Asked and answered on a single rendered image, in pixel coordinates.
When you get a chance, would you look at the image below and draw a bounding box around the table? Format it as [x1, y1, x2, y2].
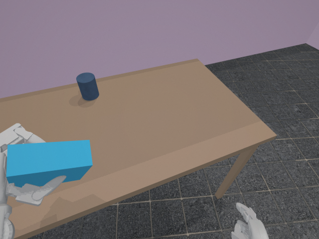
[0, 59, 277, 239]

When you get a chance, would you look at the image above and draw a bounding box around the sponge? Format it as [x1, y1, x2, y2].
[6, 140, 93, 188]

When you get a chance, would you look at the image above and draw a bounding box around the right robot hand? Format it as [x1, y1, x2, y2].
[231, 203, 269, 239]

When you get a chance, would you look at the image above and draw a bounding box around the left robot hand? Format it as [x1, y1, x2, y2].
[0, 123, 66, 206]

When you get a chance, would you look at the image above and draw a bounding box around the left robot forearm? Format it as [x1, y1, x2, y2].
[0, 204, 15, 239]

